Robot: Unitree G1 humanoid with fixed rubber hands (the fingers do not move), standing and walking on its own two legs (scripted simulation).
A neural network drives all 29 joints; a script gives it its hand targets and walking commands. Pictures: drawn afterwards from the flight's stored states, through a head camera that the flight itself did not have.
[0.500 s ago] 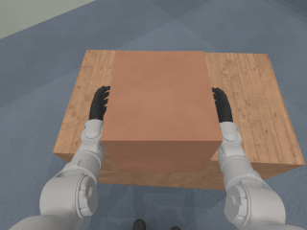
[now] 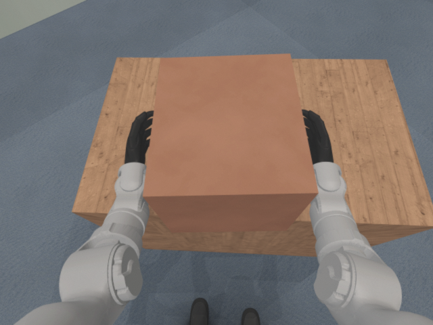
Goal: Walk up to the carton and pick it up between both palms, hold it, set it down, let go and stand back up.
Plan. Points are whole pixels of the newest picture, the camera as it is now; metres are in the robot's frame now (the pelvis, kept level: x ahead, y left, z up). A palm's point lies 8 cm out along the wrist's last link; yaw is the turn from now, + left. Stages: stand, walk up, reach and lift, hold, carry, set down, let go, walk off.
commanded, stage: set down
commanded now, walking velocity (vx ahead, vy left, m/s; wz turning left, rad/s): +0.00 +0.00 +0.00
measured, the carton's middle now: (226, 149) +0.45 +0.00 -0.03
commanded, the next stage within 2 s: none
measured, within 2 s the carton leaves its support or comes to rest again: rests again in 0.08 s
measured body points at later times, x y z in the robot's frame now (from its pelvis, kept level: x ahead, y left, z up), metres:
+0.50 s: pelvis +0.00 +0.00 +0.00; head +0.15 -0.02 +0.42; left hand +0.44 +0.17 -0.01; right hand +0.45 -0.18 -0.01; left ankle +0.01 +0.11 -0.74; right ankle -0.02 -0.10 -0.74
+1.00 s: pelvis +0.00 +0.00 +0.00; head +0.15 -0.01 +0.42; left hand +0.44 +0.17 -0.01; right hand +0.44 -0.18 -0.01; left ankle +0.01 +0.11 -0.74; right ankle -0.02 -0.10 -0.74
